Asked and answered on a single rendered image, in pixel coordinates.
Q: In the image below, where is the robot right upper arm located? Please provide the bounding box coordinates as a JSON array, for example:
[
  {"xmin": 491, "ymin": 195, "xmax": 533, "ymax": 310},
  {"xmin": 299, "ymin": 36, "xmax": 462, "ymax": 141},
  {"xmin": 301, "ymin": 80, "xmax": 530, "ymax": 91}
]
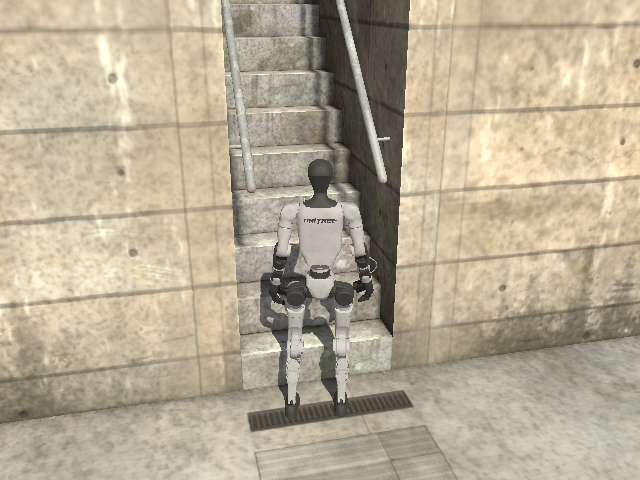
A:
[{"xmin": 341, "ymin": 202, "xmax": 366, "ymax": 257}]

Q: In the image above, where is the robot left upper arm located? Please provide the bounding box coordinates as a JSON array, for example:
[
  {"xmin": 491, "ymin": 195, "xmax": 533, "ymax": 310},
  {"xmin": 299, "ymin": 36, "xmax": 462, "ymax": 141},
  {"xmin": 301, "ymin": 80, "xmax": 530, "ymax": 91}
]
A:
[{"xmin": 276, "ymin": 202, "xmax": 299, "ymax": 257}]

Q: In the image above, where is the robot right foot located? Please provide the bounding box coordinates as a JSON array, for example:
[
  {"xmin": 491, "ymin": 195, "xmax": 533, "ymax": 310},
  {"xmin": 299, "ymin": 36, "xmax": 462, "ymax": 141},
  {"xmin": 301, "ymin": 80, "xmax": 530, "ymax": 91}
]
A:
[{"xmin": 333, "ymin": 391, "xmax": 348, "ymax": 417}]

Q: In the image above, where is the right robot hand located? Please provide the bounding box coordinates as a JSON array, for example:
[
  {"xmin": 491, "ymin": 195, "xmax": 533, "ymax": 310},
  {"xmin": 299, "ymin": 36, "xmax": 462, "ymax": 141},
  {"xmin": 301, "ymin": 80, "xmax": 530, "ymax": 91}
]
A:
[{"xmin": 353, "ymin": 280, "xmax": 374, "ymax": 302}]

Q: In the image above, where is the left robot hand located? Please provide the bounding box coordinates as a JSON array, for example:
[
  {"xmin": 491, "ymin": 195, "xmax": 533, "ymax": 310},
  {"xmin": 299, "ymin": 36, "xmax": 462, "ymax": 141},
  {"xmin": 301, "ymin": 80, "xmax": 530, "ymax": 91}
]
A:
[{"xmin": 269, "ymin": 282, "xmax": 288, "ymax": 305}]

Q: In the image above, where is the robot left forearm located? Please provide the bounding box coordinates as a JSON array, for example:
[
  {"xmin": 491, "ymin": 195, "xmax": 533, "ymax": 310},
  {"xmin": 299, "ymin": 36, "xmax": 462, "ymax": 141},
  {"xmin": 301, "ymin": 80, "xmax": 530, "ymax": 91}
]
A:
[{"xmin": 270, "ymin": 242, "xmax": 287, "ymax": 286}]

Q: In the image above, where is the robot right forearm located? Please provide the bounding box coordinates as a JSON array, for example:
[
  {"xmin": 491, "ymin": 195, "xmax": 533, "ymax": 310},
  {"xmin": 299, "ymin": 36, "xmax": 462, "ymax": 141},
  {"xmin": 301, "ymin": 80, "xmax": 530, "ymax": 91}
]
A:
[{"xmin": 355, "ymin": 242, "xmax": 372, "ymax": 283}]

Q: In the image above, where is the right robot shin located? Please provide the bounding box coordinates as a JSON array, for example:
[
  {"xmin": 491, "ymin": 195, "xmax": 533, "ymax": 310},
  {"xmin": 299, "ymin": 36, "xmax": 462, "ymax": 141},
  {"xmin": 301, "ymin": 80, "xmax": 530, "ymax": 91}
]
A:
[{"xmin": 335, "ymin": 339, "xmax": 350, "ymax": 403}]

